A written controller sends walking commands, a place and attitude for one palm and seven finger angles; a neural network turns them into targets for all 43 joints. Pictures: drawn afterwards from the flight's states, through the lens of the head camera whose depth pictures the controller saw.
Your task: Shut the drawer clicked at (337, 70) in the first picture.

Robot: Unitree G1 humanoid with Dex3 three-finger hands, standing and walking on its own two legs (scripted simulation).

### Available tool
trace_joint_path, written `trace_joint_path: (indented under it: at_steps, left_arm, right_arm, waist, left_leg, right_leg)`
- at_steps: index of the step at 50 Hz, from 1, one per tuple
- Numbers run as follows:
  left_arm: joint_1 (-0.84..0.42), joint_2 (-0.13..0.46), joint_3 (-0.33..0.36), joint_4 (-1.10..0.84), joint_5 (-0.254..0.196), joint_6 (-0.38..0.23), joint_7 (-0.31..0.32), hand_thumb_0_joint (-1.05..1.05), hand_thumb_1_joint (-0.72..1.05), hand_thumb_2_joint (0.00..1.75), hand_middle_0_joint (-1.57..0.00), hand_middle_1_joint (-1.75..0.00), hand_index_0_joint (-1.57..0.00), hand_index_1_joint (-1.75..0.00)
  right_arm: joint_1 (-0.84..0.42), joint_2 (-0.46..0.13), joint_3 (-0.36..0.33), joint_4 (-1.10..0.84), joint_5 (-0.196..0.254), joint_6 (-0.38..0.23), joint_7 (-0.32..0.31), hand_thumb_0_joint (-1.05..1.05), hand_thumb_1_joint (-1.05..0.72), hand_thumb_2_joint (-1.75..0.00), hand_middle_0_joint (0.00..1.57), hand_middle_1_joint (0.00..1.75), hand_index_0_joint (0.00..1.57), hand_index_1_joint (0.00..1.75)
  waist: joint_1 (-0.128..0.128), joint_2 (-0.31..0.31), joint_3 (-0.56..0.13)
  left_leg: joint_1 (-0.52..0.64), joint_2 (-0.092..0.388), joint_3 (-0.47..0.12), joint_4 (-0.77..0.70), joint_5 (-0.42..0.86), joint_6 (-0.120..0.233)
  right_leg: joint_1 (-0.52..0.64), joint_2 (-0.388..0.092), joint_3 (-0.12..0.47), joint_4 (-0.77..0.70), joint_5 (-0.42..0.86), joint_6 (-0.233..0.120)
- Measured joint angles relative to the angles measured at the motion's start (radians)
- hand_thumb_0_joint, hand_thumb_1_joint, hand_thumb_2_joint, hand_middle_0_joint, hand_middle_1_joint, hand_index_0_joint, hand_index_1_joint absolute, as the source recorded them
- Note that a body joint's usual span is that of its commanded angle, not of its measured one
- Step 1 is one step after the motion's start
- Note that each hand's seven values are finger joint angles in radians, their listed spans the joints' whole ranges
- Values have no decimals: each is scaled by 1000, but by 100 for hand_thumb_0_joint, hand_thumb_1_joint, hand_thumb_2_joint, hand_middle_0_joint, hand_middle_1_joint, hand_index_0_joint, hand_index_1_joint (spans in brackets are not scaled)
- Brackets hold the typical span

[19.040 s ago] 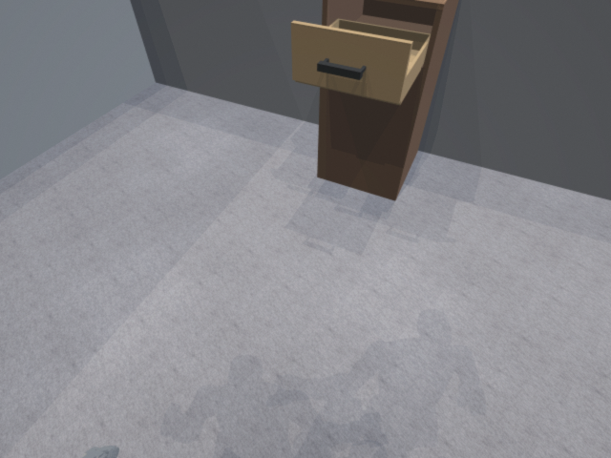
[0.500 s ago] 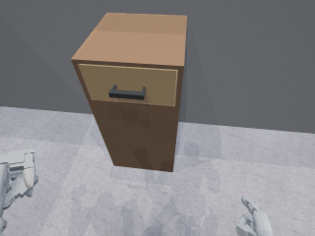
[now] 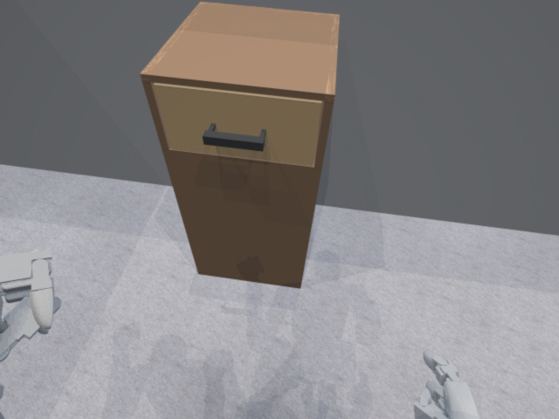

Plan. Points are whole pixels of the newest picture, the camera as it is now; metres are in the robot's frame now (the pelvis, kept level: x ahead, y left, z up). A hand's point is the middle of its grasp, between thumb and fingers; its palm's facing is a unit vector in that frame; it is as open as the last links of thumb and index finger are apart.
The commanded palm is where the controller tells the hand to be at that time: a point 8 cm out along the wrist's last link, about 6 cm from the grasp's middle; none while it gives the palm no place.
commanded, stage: step back with the hand held close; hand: left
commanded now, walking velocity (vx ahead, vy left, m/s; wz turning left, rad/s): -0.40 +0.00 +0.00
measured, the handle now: (235, 135) +0.70 +0.14 -0.01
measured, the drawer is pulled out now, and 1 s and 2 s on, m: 0.00 0.00 0.00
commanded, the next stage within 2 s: stop stepping back and stand still in 0.60 s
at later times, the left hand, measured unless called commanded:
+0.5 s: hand out of the picture +0.12 +0.25 +0.18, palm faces +0.39 -0.79 -0.47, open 3.2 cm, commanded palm +0.05 +0.28 +0.19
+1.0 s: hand out of the picture +0.02 +0.19 +0.17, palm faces +0.36 -0.82 -0.44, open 3.2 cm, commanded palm -0.03 +0.24 +0.19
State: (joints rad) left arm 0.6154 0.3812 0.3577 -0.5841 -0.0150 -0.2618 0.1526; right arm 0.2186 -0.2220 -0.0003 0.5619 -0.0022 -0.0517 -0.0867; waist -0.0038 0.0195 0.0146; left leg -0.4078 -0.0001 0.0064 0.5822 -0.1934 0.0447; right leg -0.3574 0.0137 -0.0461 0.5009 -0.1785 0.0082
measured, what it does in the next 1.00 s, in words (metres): walks backwards: right foot, then left foot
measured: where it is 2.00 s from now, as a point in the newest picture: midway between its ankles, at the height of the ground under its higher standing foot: outside the picture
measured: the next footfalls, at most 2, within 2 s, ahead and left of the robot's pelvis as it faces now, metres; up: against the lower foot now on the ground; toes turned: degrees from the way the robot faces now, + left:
right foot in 0.74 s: -0.18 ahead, -0.14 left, +0.00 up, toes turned -1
left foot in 0.98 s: -0.11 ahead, +0.08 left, +0.00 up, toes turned +0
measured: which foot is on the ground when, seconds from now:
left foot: down 0.00-0.76, up 0.78-0.96, down 0.98-1.00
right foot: down 0.00-0.38, up 0.40-0.72, down 0.74-1.00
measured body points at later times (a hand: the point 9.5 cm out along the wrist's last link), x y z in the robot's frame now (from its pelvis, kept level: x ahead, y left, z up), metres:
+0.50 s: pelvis -0.07 -0.01 +0.01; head -0.04 +0.03 +0.45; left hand +0.10 +0.29 +0.20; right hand +0.12 -0.24 -0.06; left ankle +0.01 +0.08 -0.73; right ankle -0.08 -0.14 -0.68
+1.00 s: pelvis -0.17 -0.04 +0.00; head -0.18 -0.04 +0.45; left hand +0.00 +0.24 +0.20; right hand -0.06 -0.32 -0.09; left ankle -0.15 +0.08 -0.73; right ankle -0.22 -0.14 -0.73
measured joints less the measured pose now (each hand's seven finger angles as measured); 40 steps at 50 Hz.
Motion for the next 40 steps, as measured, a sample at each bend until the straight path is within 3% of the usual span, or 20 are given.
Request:
trace_joint_path:
  at_steps: [4, 7, 12, 17, 20, 24, 27, 30, 33, 37, 38, 40]
  left_arm:
    - [-11, 30, 26, 4, 13, -9, 0, 1, 88, 90, -140, -160, -141, -160]
    - [-17, 45, 56, 6, 16, -23, -7, 1, 88, 90, -140, -160, -141, -160]
    - [-9, 31, 52, -13, 1, -32, -20, 1, 89, 90, -140, -160, -141, -160]
    - [5, 29, 7, -36, -8, -27, -14, 1, 88, 90, -140, -160, -141, -160]
    - [-6, 47, 25, -38, -8, -27, -9, 1, 88, 90, -141, -160, -141, -160]
    - [-19, 61, 56, -8, -3, -21, -16, 1, 88, 90, -141, -160, -141, -160]
    - [-7, 46, 54, -28, -16, -17, -9, 1, 88, 90, -140, -160, -141, -160]
    - [1, 24, 30, -51, -26, -13, -8, 1, 89, 90, -140, -160, -141, -160]
    - [-15, 23, 7, -56, -34, -2, -16, 1, 89, 90, -140, -160, -141, -160]
    - [-18, 73, 32, -66, -51, 1, -33, 1, 89, 90, -140, -160, -141, -160]
    - [-18, 74, 29, -62, -52, -1, -40, 1, 89, 90, -140, -160, -141, -160]
    - [7, 83, 20, -61, -53, 8, -44, 1, 89, 90, -140, -160, -141, -160]
  right_arm:
    - [22, 9, -2, 1, -1, -13, -6, 2, -90, -89, 20, 30, 20, 30]
    - [19, 14, -5, 3, -3, -23, -2, 2, -90, -89, 20, 30, 20, 30]
    - [-27, 15, -13, 18, -1, -27, 15, 2, -90, -89, 20, 30, 20, 30]
    - [-29, 12, -33, 39, 0, 9, 22, 2, -90, -89, 20, 30, 20, 30]
    - [-33, 14, -33, 39, 1, 19, 10, 2, -90, -89, 20, 30, 20, 30]
    - [-34, 36, -27, 32, -17, -18, 12, 2, -90, -89, 20, 30, 20, 30]
    - [-30, 56, -16, 38, -23, -54, 28, 2, -90, -89, 20, 30, 20, 30]
    - [-41, 71, 1, 48, -29, -80, 42, 1, -90, -89, 20, 30, 20, 30]
    - [-61, 83, 16, 54, -38, -88, 48, 1, -90, -89, 20, 30, 21, 30]
    - [-86, 92, 29, 29, -39, -64, 54, 1, -90, -89, 20, 30, 21, 30]
    - [-91, 83, 28, 29, -34, -51, 53, 1, -90, -89, 20, 30, 21, 30]
    - [-70, 67, 22, 46, -20, -25, 51, 1, -90, -89, 20, 30, 21, 30]
  waist:
    - [-22, -19, 0]
    - [-19, -26, -2]
    - [-8, -14, 25]
    - [-16, -28, -11]
    - [-21, -46, -13]
    - [-11, -40, -17]
    - [8, -33, -37]
    - [25, -33, -48]
    - [25, -31, -44]
    - [14, -46, -25]
    - [7, -25, -11]
    - [4, -22, -20]
  left_leg:
    - [-9, -18, -18, -16, 25, 3]
    - [-39, -23, -24, -2, 31, -1]
    - [-73, -3, -30, 21, 30, -14]
    - [-67, -22, -34, 114, -108, -34]
    - [-23, -28, -30, 11, 13, -5]
    - [-25, -15, -31, -43, 41, 8]
    - [-28, 14, -25, -109, 91, 0]
    - [-32, 39, -5, -173, 144, -8]
    - [-40, 56, 9, -229, 202, -21]
    - [-80, 59, 34, -237, 254, -45]
    - [-100, 69, 24, -192, 195, -52]
    - [-151, 42, -7, -6, 13, -65]
  right_leg:
    - [-2, 26, 55, 64, -21, 7]
    - [0, 41, 95, 79, -64, 1]
    - [-25, 63, 93, 80, -44, -16]
    - [-28, 46, 81, 36, -10, -14]
    - [-47, 32, 76, 39, 2, 1]
    - [-92, 79, 109, 342, -176, 5]
    - [-55, 80, 89, 410, -267, 6]
    - [13, 60, 74, 342, -315, 8]
    - [86, 47, 64, 208, -330, 2]
    - [186, 27, 36, -63, -171, -19]
    - [184, 40, 28, -66, -139, -29]
    - [172, 38, 30, -47, -141, -42]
